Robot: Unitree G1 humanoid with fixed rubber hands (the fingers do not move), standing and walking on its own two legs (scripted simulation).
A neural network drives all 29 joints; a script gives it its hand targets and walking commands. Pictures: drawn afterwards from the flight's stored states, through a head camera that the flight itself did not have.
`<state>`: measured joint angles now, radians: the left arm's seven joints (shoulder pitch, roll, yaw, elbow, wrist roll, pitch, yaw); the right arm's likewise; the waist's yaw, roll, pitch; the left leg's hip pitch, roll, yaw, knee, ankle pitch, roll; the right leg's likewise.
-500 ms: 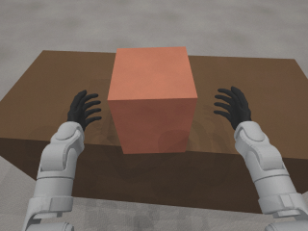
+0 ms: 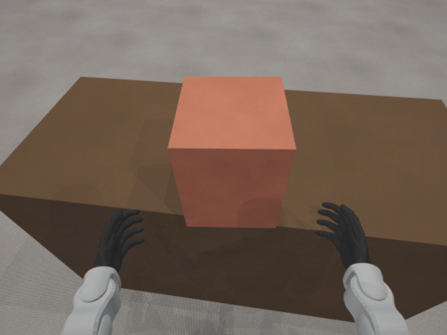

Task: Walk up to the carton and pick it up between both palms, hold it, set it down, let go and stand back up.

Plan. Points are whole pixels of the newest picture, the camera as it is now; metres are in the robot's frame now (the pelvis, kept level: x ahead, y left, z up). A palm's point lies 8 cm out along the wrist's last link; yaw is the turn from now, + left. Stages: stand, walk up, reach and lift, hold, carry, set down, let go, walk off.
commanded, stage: set down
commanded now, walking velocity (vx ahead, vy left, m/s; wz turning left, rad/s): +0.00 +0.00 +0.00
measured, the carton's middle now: (231, 155) +0.47 +0.02 +0.05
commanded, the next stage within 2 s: let go in 1.70 s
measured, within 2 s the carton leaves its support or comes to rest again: neither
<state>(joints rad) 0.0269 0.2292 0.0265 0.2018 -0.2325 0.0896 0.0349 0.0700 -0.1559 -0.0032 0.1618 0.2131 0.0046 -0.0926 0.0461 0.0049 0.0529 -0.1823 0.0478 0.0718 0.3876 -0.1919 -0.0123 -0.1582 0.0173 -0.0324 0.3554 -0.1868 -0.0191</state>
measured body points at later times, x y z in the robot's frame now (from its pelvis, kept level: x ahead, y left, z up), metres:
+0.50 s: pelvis +0.00 +0.00 +0.00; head +0.00 +0.01 +0.45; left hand +0.22 +0.23 -0.03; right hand +0.24 -0.18 -0.03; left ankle +0.01 +0.12 -0.75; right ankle +0.00 -0.11 -0.75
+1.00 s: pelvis +0.02 +0.01 +0.00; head +0.02 +0.02 +0.45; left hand +0.18 +0.24 -0.07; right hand +0.20 -0.20 -0.07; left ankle +0.01 +0.12 -0.75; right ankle +0.00 -0.11 -0.75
